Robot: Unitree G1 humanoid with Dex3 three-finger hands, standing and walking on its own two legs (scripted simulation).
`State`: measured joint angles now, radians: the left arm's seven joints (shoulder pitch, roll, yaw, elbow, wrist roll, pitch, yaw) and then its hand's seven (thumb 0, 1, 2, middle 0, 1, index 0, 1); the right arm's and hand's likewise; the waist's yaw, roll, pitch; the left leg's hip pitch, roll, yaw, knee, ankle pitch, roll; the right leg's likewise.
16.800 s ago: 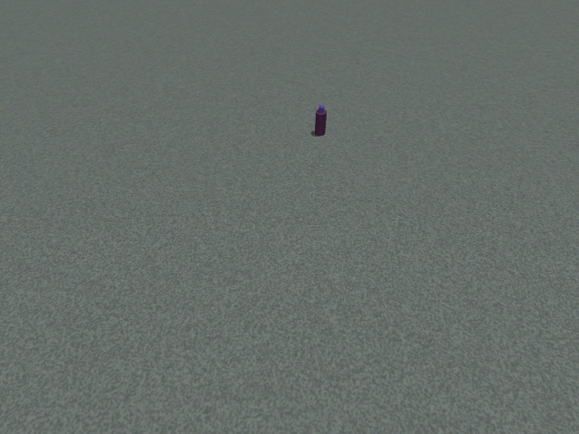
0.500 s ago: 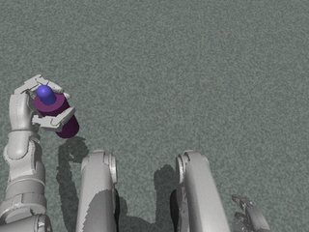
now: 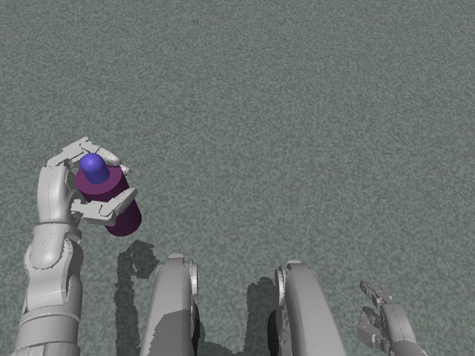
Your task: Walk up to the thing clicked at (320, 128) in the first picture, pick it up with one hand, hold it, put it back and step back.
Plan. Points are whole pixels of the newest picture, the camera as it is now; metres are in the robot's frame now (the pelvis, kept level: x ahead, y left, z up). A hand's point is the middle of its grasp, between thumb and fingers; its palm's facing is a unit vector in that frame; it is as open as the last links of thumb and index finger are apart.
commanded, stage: lift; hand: left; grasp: from the side
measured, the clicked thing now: (109, 194) +0.37 +0.23 -0.02
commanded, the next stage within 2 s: hold in 1.34 s
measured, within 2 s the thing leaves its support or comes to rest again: neither
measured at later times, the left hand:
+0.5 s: hand (54, 135) +0.37 +0.21 +0.16, palm faces +0.12 -0.99 -0.05, open 7.6 cm
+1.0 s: hand (36, 88) +0.38 +0.19 +0.23, palm faces +0.11 -0.99 -0.03, open 7.6 cm
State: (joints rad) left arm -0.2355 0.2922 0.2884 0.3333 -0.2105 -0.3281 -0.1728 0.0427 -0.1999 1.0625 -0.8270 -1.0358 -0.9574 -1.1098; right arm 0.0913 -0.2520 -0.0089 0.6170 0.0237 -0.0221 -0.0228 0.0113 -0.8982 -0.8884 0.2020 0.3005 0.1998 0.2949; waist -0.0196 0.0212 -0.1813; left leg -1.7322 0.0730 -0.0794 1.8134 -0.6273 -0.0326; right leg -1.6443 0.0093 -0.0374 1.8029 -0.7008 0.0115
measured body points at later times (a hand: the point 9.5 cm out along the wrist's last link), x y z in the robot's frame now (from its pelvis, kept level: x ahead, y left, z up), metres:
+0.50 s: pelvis +0.03 +0.01 +0.13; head +0.13 +0.03 +0.57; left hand +0.36 +0.27 +0.17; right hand +0.19 -0.24 +0.03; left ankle +0.08 +0.14 -0.48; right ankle +0.06 -0.13 -0.48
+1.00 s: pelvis +0.05 +0.00 +0.19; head +0.12 +0.01 +0.63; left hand +0.36 +0.25 +0.23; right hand +0.19 -0.23 +0.08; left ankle +0.08 +0.14 -0.48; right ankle +0.06 -0.13 -0.48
